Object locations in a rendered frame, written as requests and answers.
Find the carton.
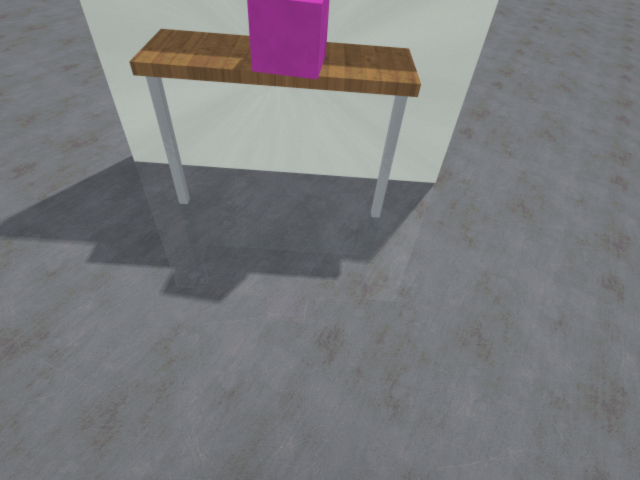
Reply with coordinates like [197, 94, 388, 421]
[247, 0, 329, 80]

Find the table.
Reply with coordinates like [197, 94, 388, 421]
[129, 29, 421, 218]

